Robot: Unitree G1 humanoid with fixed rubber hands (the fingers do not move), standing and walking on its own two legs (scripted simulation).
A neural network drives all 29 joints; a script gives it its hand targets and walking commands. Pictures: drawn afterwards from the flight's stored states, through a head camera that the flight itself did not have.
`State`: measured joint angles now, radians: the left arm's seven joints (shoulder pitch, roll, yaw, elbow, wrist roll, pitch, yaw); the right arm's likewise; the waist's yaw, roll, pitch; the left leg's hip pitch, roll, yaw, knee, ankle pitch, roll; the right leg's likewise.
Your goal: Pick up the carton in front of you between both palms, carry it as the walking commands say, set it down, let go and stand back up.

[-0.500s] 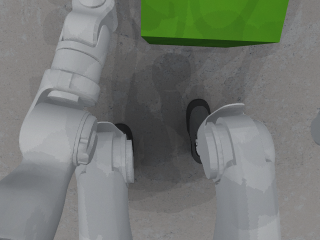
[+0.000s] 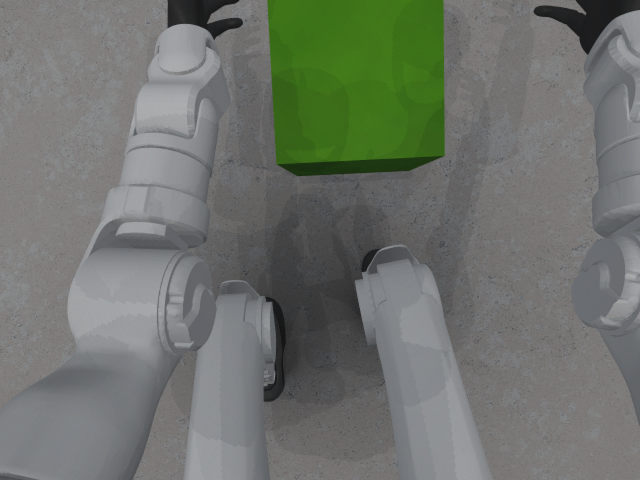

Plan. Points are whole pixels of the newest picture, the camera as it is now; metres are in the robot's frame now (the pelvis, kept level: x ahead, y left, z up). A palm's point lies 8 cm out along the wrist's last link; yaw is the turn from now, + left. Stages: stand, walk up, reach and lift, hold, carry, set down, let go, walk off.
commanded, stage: set down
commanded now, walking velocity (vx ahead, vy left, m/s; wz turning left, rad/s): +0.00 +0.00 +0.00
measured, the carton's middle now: (353, 102) +0.52 -0.13 -0.35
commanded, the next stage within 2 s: let go in 0.50 s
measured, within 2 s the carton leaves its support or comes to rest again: neither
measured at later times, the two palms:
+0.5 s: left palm out of the picture +0.56 +0.03 +0.04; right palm out of the picture +0.48 -0.36 +0.04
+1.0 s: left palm out of the picture +0.44 +0.10 +0.14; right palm out of the picture +0.37 -0.32 +0.14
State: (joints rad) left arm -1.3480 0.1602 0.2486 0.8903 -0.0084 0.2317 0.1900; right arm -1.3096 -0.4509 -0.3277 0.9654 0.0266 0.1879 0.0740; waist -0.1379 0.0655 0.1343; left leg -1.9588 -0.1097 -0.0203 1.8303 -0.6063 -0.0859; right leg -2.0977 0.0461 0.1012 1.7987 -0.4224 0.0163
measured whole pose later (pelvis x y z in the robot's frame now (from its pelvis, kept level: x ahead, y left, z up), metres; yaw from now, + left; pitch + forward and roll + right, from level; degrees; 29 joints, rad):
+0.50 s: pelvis +0.03 -0.01 +0.13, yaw -2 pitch +44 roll +6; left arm -1.12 0.11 0.27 0.74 0.04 0.25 0.15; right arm -1.14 -0.40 -0.38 0.88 -0.02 0.19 0.12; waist -0.11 0.05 -0.01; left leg -1.60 -0.08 -0.06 1.29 -0.47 -0.08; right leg -1.72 0.04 0.09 1.28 -0.32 -0.01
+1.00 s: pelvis +0.08 -0.02 +0.24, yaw -5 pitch +29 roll +2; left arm -0.39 0.06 0.17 0.56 0.11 0.10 0.08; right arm -0.40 -0.28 -0.21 0.61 -0.04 0.07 0.13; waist -0.07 0.02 -0.03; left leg -0.96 -0.03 -0.09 0.80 -0.36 -0.06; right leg -1.08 0.05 0.07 0.80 -0.23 -0.03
